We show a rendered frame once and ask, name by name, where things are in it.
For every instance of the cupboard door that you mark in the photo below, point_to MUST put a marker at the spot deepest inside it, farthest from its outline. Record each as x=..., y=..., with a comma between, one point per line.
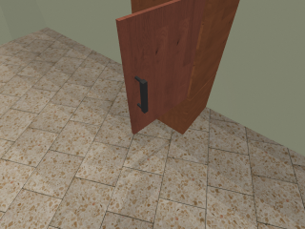
x=158, y=44

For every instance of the handle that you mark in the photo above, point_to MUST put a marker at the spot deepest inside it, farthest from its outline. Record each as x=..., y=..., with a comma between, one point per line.
x=143, y=85

